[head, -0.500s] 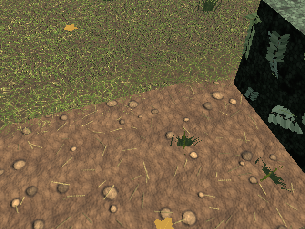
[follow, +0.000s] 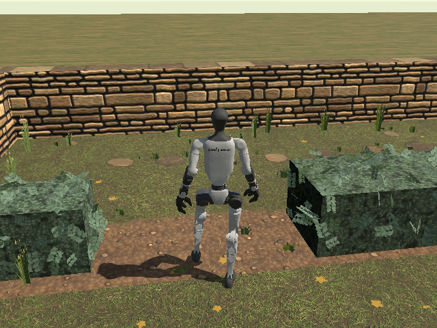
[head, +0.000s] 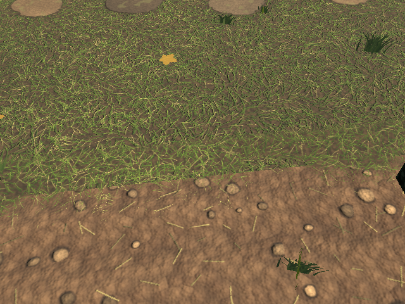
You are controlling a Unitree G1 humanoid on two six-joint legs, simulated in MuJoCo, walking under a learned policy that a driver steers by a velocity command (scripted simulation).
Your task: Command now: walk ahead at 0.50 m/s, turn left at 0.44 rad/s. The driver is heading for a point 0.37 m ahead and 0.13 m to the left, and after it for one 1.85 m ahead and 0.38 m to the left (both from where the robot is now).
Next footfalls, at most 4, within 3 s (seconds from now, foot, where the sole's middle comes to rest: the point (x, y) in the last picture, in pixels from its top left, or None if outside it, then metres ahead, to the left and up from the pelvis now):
0.22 left None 0.30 0.13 -0.78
0.68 right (226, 269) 0.62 0.01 -0.78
1.04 left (157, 299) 0.51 0.23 -0.78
2.80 right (188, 191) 0.94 0.16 -0.78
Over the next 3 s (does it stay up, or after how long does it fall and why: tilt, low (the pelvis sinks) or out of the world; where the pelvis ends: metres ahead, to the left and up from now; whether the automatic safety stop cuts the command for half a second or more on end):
stays up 0.86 0.20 -0.01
